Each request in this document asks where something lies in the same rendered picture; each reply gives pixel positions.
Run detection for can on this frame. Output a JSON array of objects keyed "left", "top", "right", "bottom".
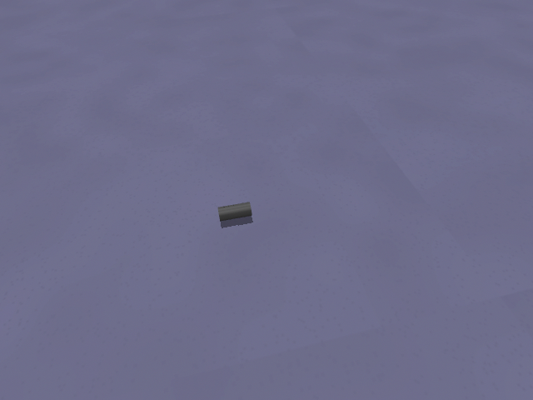
[{"left": 218, "top": 202, "right": 252, "bottom": 221}]

